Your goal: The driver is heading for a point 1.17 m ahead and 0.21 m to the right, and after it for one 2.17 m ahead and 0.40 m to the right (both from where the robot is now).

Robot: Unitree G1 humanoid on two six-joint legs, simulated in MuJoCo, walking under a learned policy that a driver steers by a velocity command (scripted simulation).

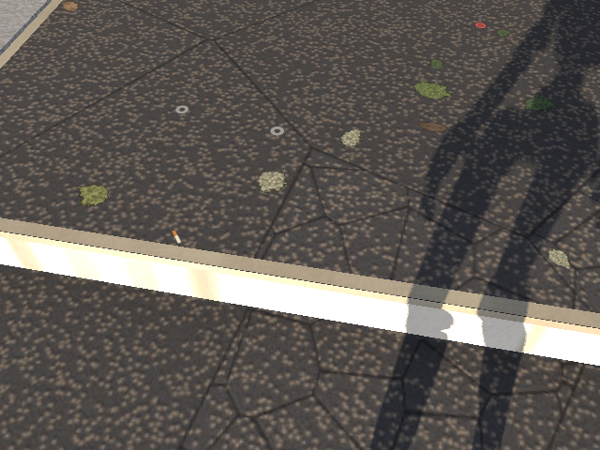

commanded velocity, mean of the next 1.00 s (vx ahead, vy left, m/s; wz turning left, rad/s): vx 0.50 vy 0.00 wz -0.01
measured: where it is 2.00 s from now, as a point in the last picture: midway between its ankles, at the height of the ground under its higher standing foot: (359, 198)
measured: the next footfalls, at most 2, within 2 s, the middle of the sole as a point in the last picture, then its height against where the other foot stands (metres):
right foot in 0.36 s outside the picture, level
left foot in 0.88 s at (281, 387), level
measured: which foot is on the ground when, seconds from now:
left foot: down 0.00-0.38, up 0.40-0.86, down 0.88-1.00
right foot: up 0.00-0.34, down 0.36-0.88, up 0.90-1.00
